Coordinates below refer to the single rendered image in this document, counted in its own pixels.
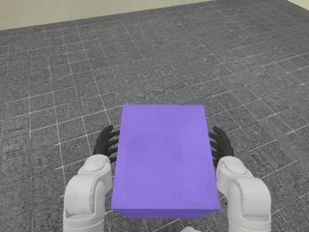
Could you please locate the carton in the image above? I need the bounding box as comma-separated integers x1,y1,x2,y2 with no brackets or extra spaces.
111,104,221,219

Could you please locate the left robot hand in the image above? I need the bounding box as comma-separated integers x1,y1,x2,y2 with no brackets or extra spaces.
92,125,120,163

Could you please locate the robot right forearm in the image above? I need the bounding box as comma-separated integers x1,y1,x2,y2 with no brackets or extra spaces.
215,156,271,232

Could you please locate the robot left forearm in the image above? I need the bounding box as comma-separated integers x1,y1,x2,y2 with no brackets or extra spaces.
63,154,113,232

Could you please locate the right robot hand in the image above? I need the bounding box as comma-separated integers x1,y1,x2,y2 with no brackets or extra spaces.
208,126,234,169

